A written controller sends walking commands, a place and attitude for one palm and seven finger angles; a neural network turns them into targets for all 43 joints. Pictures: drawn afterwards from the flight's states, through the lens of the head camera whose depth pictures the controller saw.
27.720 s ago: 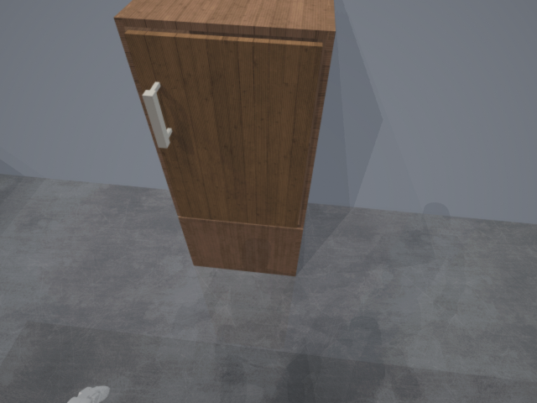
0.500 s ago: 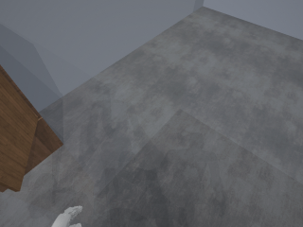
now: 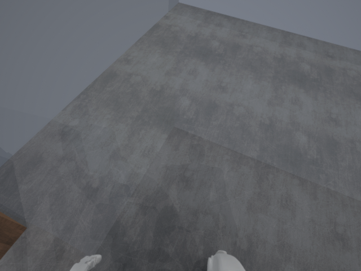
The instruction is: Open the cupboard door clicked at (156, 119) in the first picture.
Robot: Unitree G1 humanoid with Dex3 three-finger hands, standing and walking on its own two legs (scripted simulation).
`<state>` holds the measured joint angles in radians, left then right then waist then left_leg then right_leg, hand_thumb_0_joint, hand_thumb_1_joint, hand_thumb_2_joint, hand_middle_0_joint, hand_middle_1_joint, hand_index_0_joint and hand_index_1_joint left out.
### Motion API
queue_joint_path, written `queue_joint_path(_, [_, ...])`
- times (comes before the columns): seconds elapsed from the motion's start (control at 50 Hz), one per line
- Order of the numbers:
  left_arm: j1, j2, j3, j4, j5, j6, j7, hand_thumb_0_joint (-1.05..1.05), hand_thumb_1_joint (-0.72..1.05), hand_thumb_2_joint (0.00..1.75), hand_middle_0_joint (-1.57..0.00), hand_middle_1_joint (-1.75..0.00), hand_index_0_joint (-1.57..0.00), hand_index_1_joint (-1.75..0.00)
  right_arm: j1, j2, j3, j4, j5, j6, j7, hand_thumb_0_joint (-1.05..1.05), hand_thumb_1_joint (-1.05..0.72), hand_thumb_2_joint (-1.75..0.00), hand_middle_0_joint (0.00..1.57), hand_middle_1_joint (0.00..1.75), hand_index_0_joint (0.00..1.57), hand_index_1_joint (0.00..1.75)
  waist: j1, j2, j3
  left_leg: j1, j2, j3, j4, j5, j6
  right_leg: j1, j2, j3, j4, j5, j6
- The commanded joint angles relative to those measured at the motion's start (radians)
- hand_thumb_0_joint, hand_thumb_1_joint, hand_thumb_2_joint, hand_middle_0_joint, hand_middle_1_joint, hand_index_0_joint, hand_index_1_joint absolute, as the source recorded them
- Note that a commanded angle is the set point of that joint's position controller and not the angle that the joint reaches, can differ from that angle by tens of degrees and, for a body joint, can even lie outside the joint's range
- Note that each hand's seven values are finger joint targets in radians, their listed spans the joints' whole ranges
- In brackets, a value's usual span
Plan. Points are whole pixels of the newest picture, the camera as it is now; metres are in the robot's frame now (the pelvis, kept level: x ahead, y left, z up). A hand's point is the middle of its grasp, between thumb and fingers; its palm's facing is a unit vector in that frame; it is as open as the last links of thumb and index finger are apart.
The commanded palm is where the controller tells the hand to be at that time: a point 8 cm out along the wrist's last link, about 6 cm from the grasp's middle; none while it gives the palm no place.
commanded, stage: walk to a spot facing it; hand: left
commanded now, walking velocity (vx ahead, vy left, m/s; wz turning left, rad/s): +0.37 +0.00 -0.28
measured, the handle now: out of the picture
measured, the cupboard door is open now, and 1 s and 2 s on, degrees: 49 49 49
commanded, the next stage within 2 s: turn to face it in 1.02 s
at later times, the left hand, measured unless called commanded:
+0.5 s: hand (123, 220) +0.26 +0.17 -0.20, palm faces -0.06 -0.98 -0.20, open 7.2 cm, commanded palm none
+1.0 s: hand (161, 141) +0.53 +0.09 -0.18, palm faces -0.12 -0.97 -0.19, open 7.2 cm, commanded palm none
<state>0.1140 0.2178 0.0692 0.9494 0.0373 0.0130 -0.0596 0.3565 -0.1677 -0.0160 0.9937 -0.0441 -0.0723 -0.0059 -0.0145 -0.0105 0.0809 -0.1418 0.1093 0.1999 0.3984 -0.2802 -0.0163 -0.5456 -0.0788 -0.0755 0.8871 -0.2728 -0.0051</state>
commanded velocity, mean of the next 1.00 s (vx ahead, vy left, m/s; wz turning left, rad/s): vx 0.37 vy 0.00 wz -0.14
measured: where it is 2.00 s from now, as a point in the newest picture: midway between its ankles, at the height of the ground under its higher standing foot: (205, 171)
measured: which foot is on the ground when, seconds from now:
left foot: down 0.00-0.14, up 0.16-0.46, down 0.48-0.80, up 0.82-1.00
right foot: up 0.00-0.12, down 0.14-0.48, up 0.50-0.78, down 0.80-1.00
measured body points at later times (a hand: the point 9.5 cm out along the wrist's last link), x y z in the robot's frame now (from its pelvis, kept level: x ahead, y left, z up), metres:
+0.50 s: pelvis +0.24 -0.02 -0.02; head +0.27 -0.01 +0.43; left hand +0.27 +0.22 -0.18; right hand +0.30 -0.27 -0.16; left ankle +0.33 +0.09 -0.75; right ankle +0.14 -0.13 -0.73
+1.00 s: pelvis +0.47 -0.09 +0.00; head +0.51 -0.09 +0.44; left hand +0.54 +0.14 -0.16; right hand +0.45 -0.34 -0.15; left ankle +0.51 +0.04 -0.71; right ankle +0.43 -0.19 -0.75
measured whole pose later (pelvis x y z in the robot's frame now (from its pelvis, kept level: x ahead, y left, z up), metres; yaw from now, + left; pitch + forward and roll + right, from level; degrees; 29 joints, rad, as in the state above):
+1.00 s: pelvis +0.47 -0.09 +0.00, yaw -10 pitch +2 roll +0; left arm 0.25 0.18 0.07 1.05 0.03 -0.06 0.00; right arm 0.25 -0.18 -0.06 1.06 -0.03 -0.02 0.02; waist -0.01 -0.02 0.04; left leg -0.44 0.11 0.11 0.82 -0.36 -0.04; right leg -0.19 -0.04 -0.12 0.43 -0.27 -0.02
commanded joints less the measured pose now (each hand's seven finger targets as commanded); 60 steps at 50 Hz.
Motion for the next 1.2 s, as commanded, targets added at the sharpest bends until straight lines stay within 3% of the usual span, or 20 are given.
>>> queue_joint_path(0.0, [-0.137, 0.009, -0.008, -0.089, -0.007, -0.029, -0.006, 0.0, 0.9, 0.9, -0.2, -0.3, -0.2, -0.3, 0.124, -0.172, -0.045, 0.001, 0.001, 0.002, -0.01, 0.0, -0.9, -0.9, 0.2, 0.3, 0.2, 0.3, -0.048, 0.16, -0.033, 0.059, 0.211, -0.074, -0.156, 0.273, 0.097, 0.066, 0.033, -0.06, -0.192, 0.04, -0.012])
queue_joint_path(0.04, [-0.103, 0.03, -0.002, -0.074, -0.006, -0.031, -0.003, 0.0, 0.9, 0.9, -0.2, -0.3, -0.2, -0.3, 0.12, -0.175, -0.042, 0.01, 0.002, 0.01, -0.01, 0.0, -0.9, -0.9, 0.2, 0.3, 0.2, 0.3, -0.021, 0.145, -0.041, 0.03, 0.213, -0.057, -0.086, 0.317, 0.087, 0.205, 0.058, -0.085, -0.275, 0.03, -0.028])
queue_joint_path(0.08, [0.144, 0.101, 0.022, 0.01, -0.004, -0.047, 0.012, 0.0, 0.9, 0.9, -0.2, -0.3, -0.2, -0.3, 0.073, -0.157, -0.036, 0.01, 0.018, 0.011, -0.004, 0.0, -0.9, -0.9, 0.2, 0.3, 0.2, 0.3, 0.107, 0.047, -0.145, -0.15, 0.146, 0.014, 0.235, 0.432, 0.035, 0.624, 0.053, -0.024, -0.351, 0.05, -0.088])
queue_joint_path(0.1, [0.337, 0.217, 0.059, 0.06, 0.0, -0.056, 0.03, 0.0, 0.9, 0.9, -0.2, -0.3, -0.2, -0.3, 0.046, -0.103, -0.027, -0.023, 0.037, 0.005, 0.002, 0.0, -0.9, -0.9, 0.2, 0.3, 0.2, 0.3, 0.186, -0.192, -0.265, -0.424, 0.025, 0.092, 0.579, 0.138, -0.013, 0.889, -0.208, 0.343, -0.443, -0.066, -0.19])
queue_joint_path(0.12, [0.391, 0.277, 0.067, 0.079, -0.028, -0.052, 0.039, 0.0, 0.9, 0.9, -0.2, -0.3, -0.2, -0.3, -0.027, -0.103, -0.031, -0.064, 0.041, 0.006, 0.0, 0.0, -0.9, -0.9, 0.2, 0.3, 0.2, 0.3, 0.193, -0.266, -0.245, -0.582, -0.044, -0.034, 0.841, -0.353, -0.022, 0.865, -0.38, 0.623, -0.615, 0.01, -0.277])
queue_joint_path(0.22, [0.091, 0.099, 0.018, 0.009, -0.017, -0.066, 0.063, 0.0, 0.9, 0.9, -0.2, -0.3, -0.2, -0.3, -0.014, -0.064, -0.045, 0.005, 0.015, 0.045, 0.007, 0.0, -0.9, -0.9, 0.2, 0.3, 0.2, 0.3, -0.002, -0.143, -0.046, -0.389, 0.074, -0.145, 0.638, -0.099, -0.037, 0.341, -0.202, 0.223, -0.679, 0.092, -0.187])
queue_joint_path(0.4, [0.139, 0.119, 0.028, 0.064, -0.024, -0.082, 0.05, 0.0, 0.9, 0.9, -0.2, -0.3, -0.2, -0.3, -0.056, -0.087, -0.055, -0.013, 0.014, 0.01, 0.025, 0.0, -0.9, -0.9, 0.2, 0.3, 0.2, 0.3, -0.034, -0.045, -0.05, -0.092, -0.029, -0.06, 0.114, 0.122, -0.018, 0.327, -0.107, 0.137, -0.55, 0.087, -0.126])
queue_joint_path(0.42, [0.133, 0.099, 0.023, 0.056, -0.025, -0.079, 0.047, 0.0, 0.9, 0.9, -0.2, -0.3, -0.2, -0.3, 0.033, -0.134, -0.066, 0.017, 0.012, 0.002, 0.017, 0.0, -0.9, -0.9, 0.2, 0.3, 0.2, 0.3, -0.077, 0.038, -0.088, 0.076, 0.003, -0.114, 0.074, 0.084, 0.011, 0.236, -0.059, 0.1, -0.384, 0.129, -0.098])
queue_joint_path(0.46, [0.118, 0.029, -0.004, -0.003, -0.027, -0.085, 0.037, 0.0, 0.9, 0.9, -0.2, -0.3, -0.2, -0.3, 0.263, -0.293, -0.099, 0.057, -0.007, 0.005, -0.005, 0.0, -0.9, -0.9, 0.2, 0.3, 0.2, 0.3, -0.152, 0.335, -0.199, 0.334, 0.39, -0.656, -0.119, -0.052, 0.213, -0.099, 0.112, -0.004, 0.205, -0.289, -0.026])
queue_joint_path(0.56, [0.056, 0.022, 0.007, 0.007, -0.008, -0.06, 0.016, 0.0, 0.9, 0.9, -0.2, -0.3, -0.2, -0.3, 0.015, -0.155, -0.062, 0.008, 0.004, -0.011, -0.012, 0.0, -0.9, -0.9, 0.2, 0.3, 0.2, 0.3, -0.019, 0.152, -0.022, -0.004, 0.273, -0.352, -0.22, -0.034, 0.135, -0.119, -0.053, 0.088, 0.253, -0.057, -0.002])
queue_joint_path(0.72, [0.128, 0.03, 0.012, 0.044, -0.007, -0.051, 0.013, 0.0, 0.9, 0.9, -0.2, -0.3, -0.2, -0.3, -0.027, -0.171, -0.067, 0.027, 0.009, 0.02, 0.007, 0.0, -0.9, -0.9, 0.2, 0.3, 0.2, 0.3, 0.036, 0.082, -0.052, -0.141, 0.151, -0.092, -0.085, -0.137, 0.075, 0.347, 0.042, -0.086, -0.31, 0.068, 0.004])
queue_joint_path(0.74, [0.196, 0.064, 0.022, 0.063, -0.007, -0.055, 0.018, 0.0, 0.9, 0.9, -0.2, -0.3, -0.2, -0.3, -0.038, -0.154, -0.061, 0.026, 0.012, 0.023, 0.008, 0.0, -0.9, -0.9, 0.2, 0.3, 0.2, 0.3, 0.075, 0.016, -0.058, -0.209, 0.106, -0.058, 0.032, -0.154, 0.05, 0.461, 0.031, -0.043, -0.362, 0.015, -0.015])
queue_joint_path(0.78, [0.414, 0.241, 0.063, 0.117, -0.011, -0.067, 0.04, 0.0, 0.9, 0.9, -0.2, -0.3, -0.2, -0.3, -0.104, -0.071, -0.044, -0.032, 0.03, 0.025, 0.023, 0.0, -0.9, -0.9, 0.2, 0.3, 0.2, 0.3, 0.176, -0.354, -0.105, -0.541, -0.072, 0.023, 0.571, -0.356, -0.009, 0.686, -0.324, 0.563, -0.693, -0.341, -0.2])
queue_joint_path(0.8, [0.396, 0.229, 0.057, 0.111, -0.019, -0.065, 0.054, 0.0, 0.9, 0.9, -0.2, -0.3, -0.2, -0.3, -0.158, -0.104, -0.049, -0.051, 0.028, 0.021, 0.021, 0.0, -0.9, -0.9, 0.2, 0.3, 0.2, 0.3, 0.169, -0.28, -0.069, -0.601, -0.018, -0.103, 0.734, -0.319, 0.003, 0.644, -0.36, 0.638, -0.744, -0.389, -0.253])
queue_joint_path(0.88, [0.21, 0.077, 0.021, 0.07, -0.01, -0.081, 0.071, 0.0, 0.9, 0.9, -0.2, -0.3, -0.2, -0.3, -0.143, -0.07, -0.048, -0.01, 0.019, 0.024, 0.02, 0.0, -0.9, -0.9, 0.2, 0.3, 0.2, 0.3, 0.038, -0.149, -0.076, -0.452, 0.065, -0.171, 0.611, -0.132, -0.015, 0.439, -0.252, 0.266, -0.673, 0.051, -0.18])
queue_joint_path(1.02, [0.184, 0.104, 0.023, 0.103, -0.025, -0.085, 0.053, 0.0, 0.9, 0.9, -0.2, -0.3, -0.2, -0.3, -0.038, -0.057, -0.042, 0.028, 0.016, 0.009, 0.026, 0.0, -0.9, -0.9, 0.2, 0.3, 0.2, 0.3, -0.024, -0.043, -0.069, -0.063, -0.047, -0.018, 0.071, 0.13, -0.017, 0.333, -0.118, 0.067, -0.525, 0.136, -0.097])
queue_joint_path(1.04, [0.179, 0.079, 0.016, 0.094, -0.026, -0.081, 0.051, 0.0, 0.9, 0.9, -0.2, -0.3, -0.2, -0.3, 0.044, -0.107, -0.055, 0.052, 0.014, 0.002, 0.018, 0.0, -0.9, -0.9, 0.2, 0.3, 0.2, 0.3, -0.062, 0.057, -0.106, 0.091, 0.001, -0.087, 0.045, 0.144, 0.012, 0.249, -0.074, 0.032, -0.368, 0.164, -0.066])
queue_joint_path(1.08, [0.132, 0.012, -0.007, 0.03, -0.027, -0.084, 0.049, 0.0, 0.9, 0.9, -0.2, -0.3, -0.2, -0.3, 0.261, -0.264, -0.088, 0.086, -0.003, 0.005, -0.008, 0.0, -0.9, -0.9, 0.2, 0.3, 0.2, 0.3, -0.141, 0.297, -0.2, 0.32, 0.383, -0.579, -0.081, 0.272, 0.224, -0.071, 0.085, -0.041, 0.161, -0.316, -0.003])
queue_joint_path(1.12, [0.026, 0.013, -0.006, 0.011, -0.022, -0.081, 0.055, 0.0, 0.9, 0.9, -0.2, -0.3, -0.2, -0.3, 0.176, -0.22, -0.073, 0.074, 0.001, 0.011, -0.018, 0.0, -0.9, -0.9, 0.2, 0.3, 0.2, 0.3, -0.101, 0.242, -0.072, 0.146, 0.365, -0.542, -0.081, 0.418, 0.247, -0.163, 0.001, 0.06, 0.351, -0.259, 0.0])
queue_joint_path(1.18, [0.058, -0.012, -0.015, 0.04, -0.021, -0.059, 0.041, 0.0, 0.9, 0.9, -0.2, -0.3, -0.2, -0.3, 0.017, -0.145, -0.044, 0.043, 0.006, 0.003, -0.024, 0.0, -0.9, -0.9, 0.2, 0.3, 0.2, 0.3, -0.016, 0.181, -0.05, -0.032, 0.214, -0.29, -0.069, 0.599, 0.156, 0.063, -0.033, 0.029, 0.037, -0.177, 0.031])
